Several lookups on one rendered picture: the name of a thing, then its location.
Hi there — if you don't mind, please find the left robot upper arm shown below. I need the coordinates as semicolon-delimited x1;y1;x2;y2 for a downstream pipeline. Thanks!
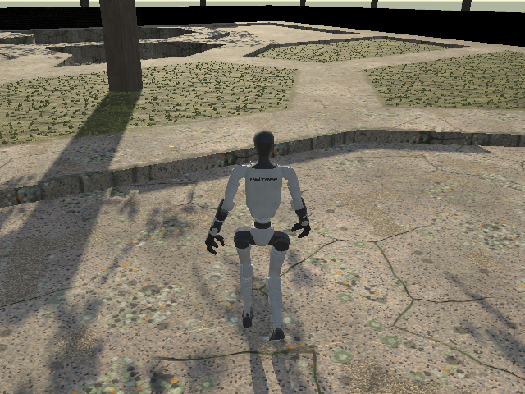
221;165;247;211

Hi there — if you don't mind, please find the right robot hand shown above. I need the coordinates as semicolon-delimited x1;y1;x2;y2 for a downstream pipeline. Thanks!
291;223;311;238

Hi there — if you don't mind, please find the robot right foot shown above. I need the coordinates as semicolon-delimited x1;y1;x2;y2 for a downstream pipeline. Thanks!
269;328;285;341

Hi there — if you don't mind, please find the right robot upper arm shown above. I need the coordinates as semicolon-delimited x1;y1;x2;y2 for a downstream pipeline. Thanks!
281;166;304;210

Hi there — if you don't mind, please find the left robot hand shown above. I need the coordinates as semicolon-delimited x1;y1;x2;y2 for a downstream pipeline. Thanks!
205;232;224;255

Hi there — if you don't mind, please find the robot left forearm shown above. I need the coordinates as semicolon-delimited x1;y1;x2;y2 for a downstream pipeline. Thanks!
209;197;229;236

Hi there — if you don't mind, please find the robot right forearm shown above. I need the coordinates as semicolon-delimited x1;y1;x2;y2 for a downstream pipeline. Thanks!
295;197;309;226

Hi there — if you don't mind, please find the left robot shin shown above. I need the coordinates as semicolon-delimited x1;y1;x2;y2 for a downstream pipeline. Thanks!
240;264;252;317

